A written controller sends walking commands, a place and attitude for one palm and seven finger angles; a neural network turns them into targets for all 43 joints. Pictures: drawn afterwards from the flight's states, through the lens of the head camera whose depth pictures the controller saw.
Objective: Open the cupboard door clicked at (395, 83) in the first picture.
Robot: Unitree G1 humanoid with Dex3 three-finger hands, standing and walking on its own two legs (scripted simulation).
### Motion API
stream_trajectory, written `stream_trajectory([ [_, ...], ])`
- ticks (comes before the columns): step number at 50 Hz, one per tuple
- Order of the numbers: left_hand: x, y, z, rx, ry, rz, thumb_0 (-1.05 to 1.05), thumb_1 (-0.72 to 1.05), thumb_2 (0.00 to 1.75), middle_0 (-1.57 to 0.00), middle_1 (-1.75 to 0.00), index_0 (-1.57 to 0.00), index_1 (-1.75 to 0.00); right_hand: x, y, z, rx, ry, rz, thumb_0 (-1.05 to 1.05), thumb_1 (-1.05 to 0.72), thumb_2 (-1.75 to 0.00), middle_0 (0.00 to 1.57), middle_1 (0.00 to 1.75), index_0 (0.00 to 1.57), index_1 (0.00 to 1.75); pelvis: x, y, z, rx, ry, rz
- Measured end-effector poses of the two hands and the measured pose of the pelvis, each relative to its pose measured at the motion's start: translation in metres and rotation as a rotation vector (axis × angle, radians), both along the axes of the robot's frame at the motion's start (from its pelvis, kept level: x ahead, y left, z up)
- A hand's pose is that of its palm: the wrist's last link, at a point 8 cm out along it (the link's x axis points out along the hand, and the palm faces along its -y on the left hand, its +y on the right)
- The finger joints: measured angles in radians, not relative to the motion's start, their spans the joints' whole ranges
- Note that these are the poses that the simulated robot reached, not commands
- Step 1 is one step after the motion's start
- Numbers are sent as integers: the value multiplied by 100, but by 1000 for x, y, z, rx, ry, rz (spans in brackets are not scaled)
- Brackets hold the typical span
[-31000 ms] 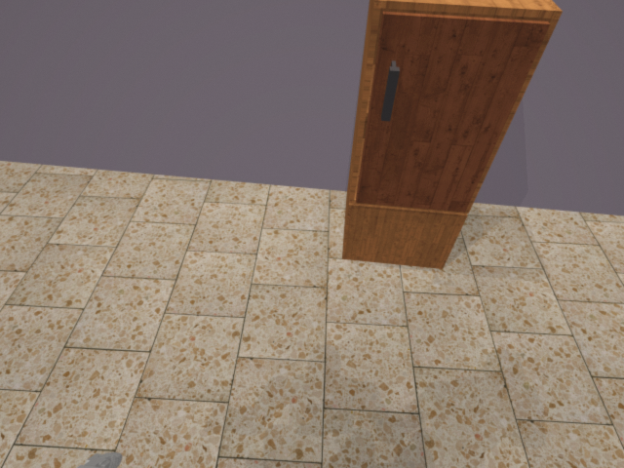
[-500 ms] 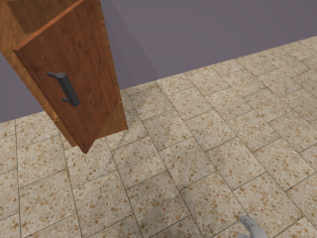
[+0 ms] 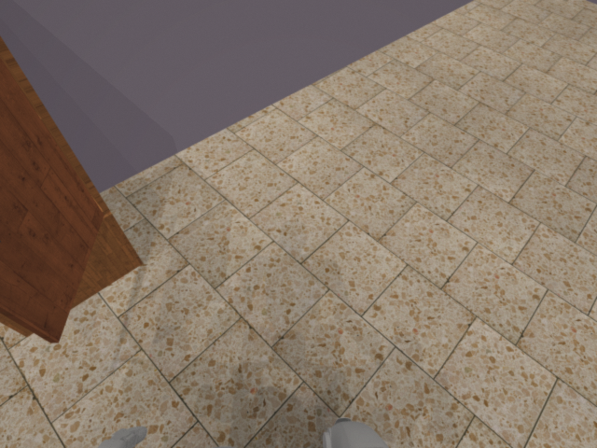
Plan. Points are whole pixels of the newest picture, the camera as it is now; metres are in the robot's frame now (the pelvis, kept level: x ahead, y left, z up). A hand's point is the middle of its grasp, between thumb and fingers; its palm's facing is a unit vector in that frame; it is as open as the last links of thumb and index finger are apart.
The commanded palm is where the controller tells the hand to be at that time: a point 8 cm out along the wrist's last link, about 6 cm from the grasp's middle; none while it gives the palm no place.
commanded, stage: walk to a spot facing it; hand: left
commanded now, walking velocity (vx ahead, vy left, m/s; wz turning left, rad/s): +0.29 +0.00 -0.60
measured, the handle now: out of the picture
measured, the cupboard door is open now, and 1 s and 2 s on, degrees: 49 49 49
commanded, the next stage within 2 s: turn to face it in 1.62 s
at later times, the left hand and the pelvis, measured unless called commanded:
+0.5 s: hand (215, 393) +0.21 +0.14 -0.17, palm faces -0.29 -0.94 -0.19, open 7.4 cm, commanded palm none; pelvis +0.12 -0.04 +0.00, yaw -19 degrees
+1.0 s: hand (313, 277) +0.42 -0.02 -0.16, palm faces -0.41 -0.89 -0.18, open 7.2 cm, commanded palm none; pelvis +0.29 -0.16 +0.01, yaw -26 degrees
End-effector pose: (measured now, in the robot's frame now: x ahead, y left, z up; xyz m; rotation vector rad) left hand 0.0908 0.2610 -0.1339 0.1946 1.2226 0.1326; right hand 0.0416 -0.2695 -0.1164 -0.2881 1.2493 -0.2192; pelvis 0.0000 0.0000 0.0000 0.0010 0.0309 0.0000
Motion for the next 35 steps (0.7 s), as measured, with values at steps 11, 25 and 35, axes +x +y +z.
stream_trajectory([
  [11,93,-64,12,10,-119,-187,1,91,90,-20,-30,-20,-30,-52,-31,-21,81,124,-210,0,-90,-90,20,30,21,30,33,-39,-5,1,-6,-150],
  [25,131,-74,-9,-18,110,-272,1,91,90,-20,-30,-20,-30,86,-35,1,38,-198,-281,0,-91,-90,20,30,21,30,122,-41,-2,-11,-9,-336],
  [35,283,-166,18,-52,-68,-435,1,91,90,-20,-30,-19,-30,29,-20,-9,164,97,-462,0,-90,-90,20,30,21,30,183,-88,11,0,-4,-408],
])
